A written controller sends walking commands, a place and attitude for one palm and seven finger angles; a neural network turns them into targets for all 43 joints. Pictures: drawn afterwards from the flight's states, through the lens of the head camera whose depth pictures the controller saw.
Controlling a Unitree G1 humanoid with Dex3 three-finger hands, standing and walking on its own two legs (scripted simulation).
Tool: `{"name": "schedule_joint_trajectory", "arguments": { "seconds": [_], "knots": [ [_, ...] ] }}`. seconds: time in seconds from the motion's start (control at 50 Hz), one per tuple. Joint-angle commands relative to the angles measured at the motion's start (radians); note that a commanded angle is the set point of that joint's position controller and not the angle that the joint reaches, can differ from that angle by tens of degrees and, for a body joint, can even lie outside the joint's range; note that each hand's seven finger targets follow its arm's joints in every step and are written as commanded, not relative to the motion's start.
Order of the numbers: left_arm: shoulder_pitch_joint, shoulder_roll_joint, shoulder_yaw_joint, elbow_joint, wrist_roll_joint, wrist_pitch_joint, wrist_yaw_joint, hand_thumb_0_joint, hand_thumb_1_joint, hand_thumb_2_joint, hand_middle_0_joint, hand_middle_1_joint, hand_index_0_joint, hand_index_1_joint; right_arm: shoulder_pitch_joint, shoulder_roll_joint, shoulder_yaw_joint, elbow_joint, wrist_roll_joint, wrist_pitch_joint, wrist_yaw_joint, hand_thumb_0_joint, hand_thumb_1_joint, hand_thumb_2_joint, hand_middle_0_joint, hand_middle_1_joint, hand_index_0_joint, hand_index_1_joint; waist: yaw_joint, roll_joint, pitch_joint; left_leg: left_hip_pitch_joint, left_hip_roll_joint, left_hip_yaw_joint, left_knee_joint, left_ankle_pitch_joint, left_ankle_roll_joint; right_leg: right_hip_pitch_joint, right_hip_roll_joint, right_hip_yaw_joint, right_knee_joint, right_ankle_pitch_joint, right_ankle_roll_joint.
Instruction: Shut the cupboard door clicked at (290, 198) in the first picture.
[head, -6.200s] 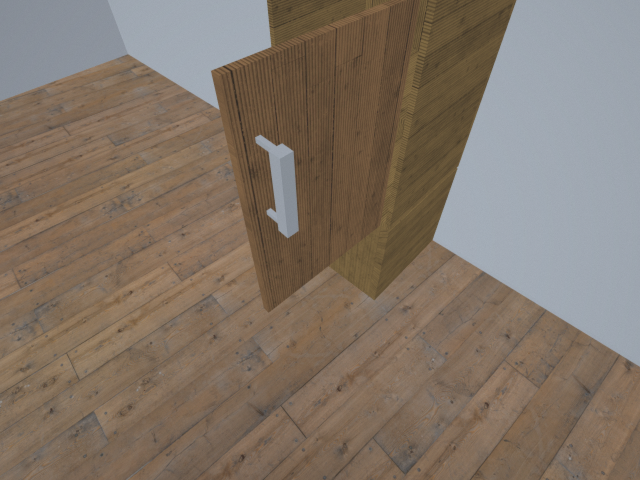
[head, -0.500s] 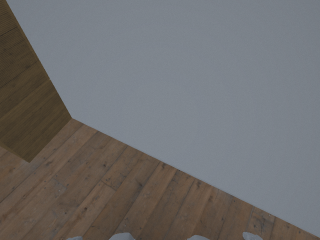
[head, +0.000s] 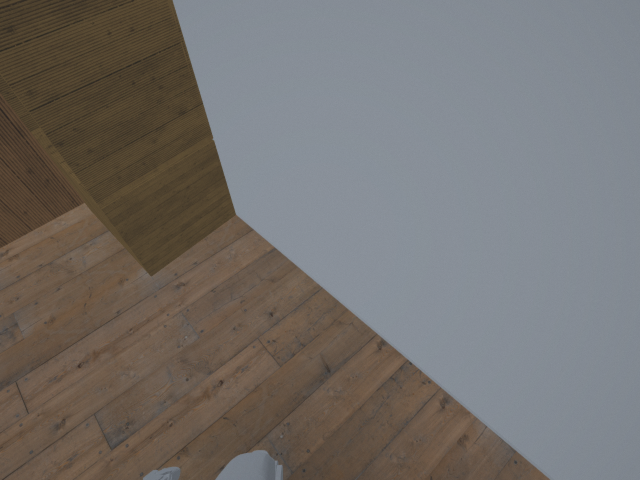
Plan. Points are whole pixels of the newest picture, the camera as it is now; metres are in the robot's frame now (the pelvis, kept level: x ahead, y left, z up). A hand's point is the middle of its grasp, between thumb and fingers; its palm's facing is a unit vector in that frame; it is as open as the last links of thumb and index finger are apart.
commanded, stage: turn to face it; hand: left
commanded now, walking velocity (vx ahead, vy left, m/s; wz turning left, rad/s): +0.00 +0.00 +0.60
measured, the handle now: out of the picture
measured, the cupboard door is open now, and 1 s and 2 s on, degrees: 86 86 86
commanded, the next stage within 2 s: take the last steps up to it in 1.14 s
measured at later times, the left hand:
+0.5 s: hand out of the picture +0.04 +0.20 -0.15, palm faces +0.30 -0.90 -0.30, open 7.4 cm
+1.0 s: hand out of the picture -0.05 +0.21 -0.17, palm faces +0.55 -0.79 -0.25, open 7.4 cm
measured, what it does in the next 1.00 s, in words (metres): steps on the spot, turning left: left foot, then right foot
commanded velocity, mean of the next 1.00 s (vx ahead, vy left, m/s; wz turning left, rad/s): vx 0.00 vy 0.00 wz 0.51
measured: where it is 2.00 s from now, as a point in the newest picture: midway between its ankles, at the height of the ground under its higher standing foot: outside the picture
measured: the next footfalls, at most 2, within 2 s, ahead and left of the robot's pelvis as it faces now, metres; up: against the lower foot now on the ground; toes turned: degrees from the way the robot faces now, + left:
left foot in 0.10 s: +0.04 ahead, +0.14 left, +0.00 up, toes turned +8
right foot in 0.40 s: +0.08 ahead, -0.13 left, +0.00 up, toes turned +10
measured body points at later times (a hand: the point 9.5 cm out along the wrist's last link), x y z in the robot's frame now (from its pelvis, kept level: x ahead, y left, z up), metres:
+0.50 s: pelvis +0.01 -0.02 -0.01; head +0.06 -0.03 +0.44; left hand +0.02 +0.25 -0.13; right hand +0.16 -0.25 -0.16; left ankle -0.04 +0.10 -0.67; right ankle +0.04 -0.13 -0.74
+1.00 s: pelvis +0.00 -0.01 +0.00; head +0.04 +0.02 +0.45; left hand -0.08 +0.25 -0.15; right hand +0.21 -0.17 -0.14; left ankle -0.04 +0.09 -0.74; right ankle +0.07 -0.14 -0.70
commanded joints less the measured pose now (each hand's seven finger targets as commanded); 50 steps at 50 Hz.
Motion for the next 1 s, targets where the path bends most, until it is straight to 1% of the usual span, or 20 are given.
{"name": "schedule_joint_trajectory", "arguments": {
  "seconds": [0.0,0.02,0.04,0.06,0.08,0.16,0.28,0.32,0.34,0.36,0.38,0.42,0.48,0.58,0.66,0.68,0.7,0.72,0.82,0.98],
  "knots": [
    [0.077,0.245,0.081,-0.037,-0.003,-0.017,0.015,0.000,0.900,0.900,-0.200,-0.300,-0.200,-0.300,-0.024,-0.044,0.002,-0.095,0.007,-0.050,0.004,0.000,-0.900,-0.900,0.200,0.300,0.200,0.300,0.042,-0.168,-0.197,0.088,-0.016,0.060,-0.305,0.110,0.013,0.180,-0.212,0.079,-0.004,0.605,-0.085],
    [0.061,0.245,0.082,-0.039,-0.010,-0.014,0.011,0.000,0.900,0.900,-0.200,-0.300,-0.200,-0.300,0.016,-0.068,-0.004,-0.084,0.003,-0.054,0.003,0.000,-0.900,-0.900,0.200,0.300,0.200,0.300,0.012,-0.123,-0.202,0.194,-0.017,0.055,-0.414,0.217,0.024,0.111,-0.198,0.044,0.069,0.556,-0.046],
    [0.052,0.215,0.079,-0.057,-0.018,-0.009,0.006,0.000,0.900,0.900,-0.200,-0.300,-0.200,-0.300,0.082,-0.141,-0.022,-0.072,-0.003,-0.062,-0.001,0.000,-0.900,-0.900,0.200,0.300,0.200,0.300,-0.027,0.024,-0.245,0.375,0.097,-0.074,-0.480,0.426,0.072,-0.051,-0.153,0.001,0.229,0.377,0.009],
    [0.026,0.138,0.057,-0.100,-0.023,-0.003,-0.002,0.000,0.900,0.900,-0.200,-0.300,-0.200,-0.300,0.154,-0.257,-0.054,-0.065,-0.012,-0.064,-0.009,0.000,-0.900,-0.900,0.200,0.300,0.200,0.300,-0.069,0.340,-0.258,0.505,0.379,-0.449,-0.503,0.813,0.230,-0.345,-0.005,-0.012,0.458,-0.291,0.084],
    [-0.064,0.146,0.044,-0.135,-0.010,0.009,0.006,0.000,0.900,0.900,-0.200,-0.300,-0.200,-0.300,0.218,-0.279,-0.055,-0.043,-0.009,-0.054,-0.015,0.000,-0.900,-0.900,0.200,0.300,0.200,0.300,-0.098,0.232,-0.229,0.432,0.438,-0.458,-0.500,0.787,0.300,-0.368,0.003,0.099,0.573,-0.373,0.066],
    [-0.059,0.140,0.057,-0.072,-0.014,0.023,0.000,0.000,0.900,0.900,-0.200,-0.300,-0.200,-0.300,0.049,-0.189,-0.031,-0.076,-0.013,-0.064,-0.042,0.000,-0.900,-0.900,0.200,0.300,0.200,0.300,-0.013,0.227,-0.149,0.250,0.250,-0.314,-0.533,0.587,0.222,-0.330,0.024,0.173,0.601,-0.164,0.063],
    [-0.020,0.119,0.050,-0.065,-0.016,0.013,-0.004,0.000,0.900,0.900,-0.200,-0.300,-0.200,-0.300,0.017,-0.193,-0.041,-0.081,-0.016,-0.055,-0.036,0.000,-0.900,-0.900,0.200,0.300,0.200,0.300,0.002,0.182,-0.176,0.185,0.197,-0.329,-0.504,0.489,0.202,-0.120,0.108,0.120,0.236,-0.140,0.050],
    [0.056,0.130,0.055,-0.051,-0.018,0.004,0.000,0.000,0.900,0.900,-0.200,-0.300,-0.200,-0.300,-0.025,-0.182,-0.040,-0.093,-0.009,-0.049,-0.033,0.000,-0.900,-0.900,0.200,0.300,0.200,0.300,0.042,0.177,-0.187,0.098,0.161,-0.330,-0.448,0.444,0.172,0.036,0.124,0.111,0.038,-0.009,0.044],
    [0.103,0.169,0.065,-0.044,-0.013,-0.005,0.006,0.000,0.900,0.900,-0.200,-0.300,-0.200,-0.300,-0.042,-0.154,-0.037,-0.108,-0.001,-0.047,-0.029,0.000,-0.900,-0.900,0.200,0.300,0.200,0.300,0.071,0.077,-0.190,-0.001,0.100,-0.296,-0.361,0.326,0.126,0.158,0.065,0.164,-0.130,0.043,0.032],
    [0.126,0.259,0.085,-0.045,0.004,-0.015,0.016,0.000,0.900,0.900,-0.200,-0.300,-0.200,-0.300,-0.032,-0.087,-0.029,-0.127,0.008,-0.045,-0.022,0.000,-0.900,-0.900,0.200,0.300,0.200,0.300,0.079,-0.198,-0.177,-0.185,-0.045,-0.142,-0.144,0.046,0.043,0.241,-0.194,0.450,-0.265,0.024,-0.059],
    [0.102,0.302,0.084,-0.058,0.004,-0.012,0.018,0.000,0.900,0.900,-0.200,-0.300,-0.200,-0.300,-0.046,-0.092,-0.032,-0.141,0.002,-0.044,-0.014,0.000,-0.900,-0.900,0.200,0.300,0.200,0.300,0.082,-0.264,-0.154,-0.167,-0.064,-0.096,0.112,-0.159,0.021,0.121,-0.369,0.535,-0.303,0.089,-0.164],
    [0.030,0.218,0.064,-0.072,-0.004,-0.019,0.026,0.000,0.900,0.900,-0.200,-0.300,-0.200,-0.300,-0.050,-0.098,-0.034,-0.105,-0.003,-0.032,-0.011,0.000,-0.900,-0.900,0.200,0.300,0.200,0.300,0.037,-0.221,-0.109,-0.183,0.000,-0.125,0.343,-0.069,0.020,0.059,-0.270,0.400,-0.225,0.285,-0.173],
    [-0.007,0.181,0.054,-0.083,0.001,-0.020,0.025,0.000,0.900,0.900,-0.200,-0.300,-0.200,-0.300,-0.031,-0.051,-0.018,-0.087,0.001,-0.022,0.004,0.000,-0.900,-0.900,0.200,0.300,0.200,0.300,0.012,-0.198,-0.120,-0.117,0.015,-0.057,0.237,-0.005,-0.003,0.070,-0.186,0.178,-0.176,0.443,-0.122],
    [0.077,0.228,0.070,-0.046,0.005,-0.019,0.019,0.000,0.900,0.900,-0.200,-0.300,-0.200,-0.300,-0.089,-0.021,-0.001,-0.099,0.006,-0.032,0.011,0.000,-0.900,-0.900,0.200,0.300,0.200,0.300,0.065,-0.187,-0.145,-0.020,-0.007,0.032,-0.063,-0.015,0.001,0.154,-0.214,0.122,-0.128,0.520,-0.122],
    [0.064,0.240,0.080,-0.032,-0.010,-0.014,0.009,0.000,0.900,0.900,-0.200,-0.300,-0.200,-0.300,0.008,-0.063,-0.001,-0.078,0.003,-0.053,0.001,0.000,-0.900,-0.900,0.200,0.300,0.200,0.300,0.012,-0.130,-0.189,0.213,-0.014,0.049,-0.412,0.212,0.029,0.082,-0.199,0.047,0.046,0.500,-0.046],
    [0.059,0.207,0.076,-0.045,-0.015,-0.009,0.005,0.000,0.900,0.900,-0.200,-0.300,-0.200,-0.300,0.058,-0.123,-0.018,-0.067,-0.002,-0.060,-0.001,0.000,-0.900,-0.900,0.200,0.300,0.200,0.300,-0.018,0.021,-0.226,0.372,0.093,-0.077,-0.488,0.378,0.072,-0.066,-0.152,0.003,0.197,0.327,0.008],
    [0.032,0.135,0.055,-0.088,-0.022,-0.002,-0.002,0.000,0.900,0.900,-0.200,-0.300,-0.200,-0.300,0.133,-0.241,-0.047,-0.061,-0.012,-0.064,-0.010,0.000,-0.900,-0.900,0.200,0.300,0.200,0.300,-0.062,0.337,-0.237,0.491,0.370,-0.434,-0.512,0.768,0.222,-0.335,-0.011,-0.016,0.419,-0.278,0.081],
    [-0.045,0.140,0.045,-0.117,-0.011,0.010,0.005,0.000,0.900,0.900,-0.200,-0.300,-0.200,-0.300,0.193,-0.272,-0.049,-0.036,-0.012,-0.055,-0.019,0.000,-0.900,-0.900,0.200,0.300,0.200,0.300,-0.089,0.262,-0.228,0.413,0.436,-0.451,-0.517,0.763,0.304,-0.346,0.006,0.098,0.540,-0.375,0.060],
    [-0.026,0.123,0.050,-0.033,-0.012,0.024,-0.004,0.000,0.900,0.900,-0.200,-0.300,-0.200,-0.300,0.057,-0.156,-0.014,-0.062,-0.012,-0.073,-0.050,0.000,-0.900,-0.900,0.200,0.300,0.200,0.300,-0.001,0.175,-0.177,0.300,0.244,-0.271,-0.534,0.665,0.224,-0.321,0.029,0.168,0.587,-0.133,0.061],
    [0.002,0.101,0.037,-0.016,-0.016,0.014,-0.003,0.000,0.900,0.900,-0.200,-0.300,-0.200,-0.300,0.053,-0.154,-0.016,-0.039,-0.014,-0.060,-0.043,0.000,-0.900,-0.900,0.200,0.300,0.200,0.300,0.007,0.176,-0.165,0.206,0.207,-0.299,-0.516,0.553,0.213,-0.078,0.115,0.114,0.176,-0.106,0.041]
  ]
}}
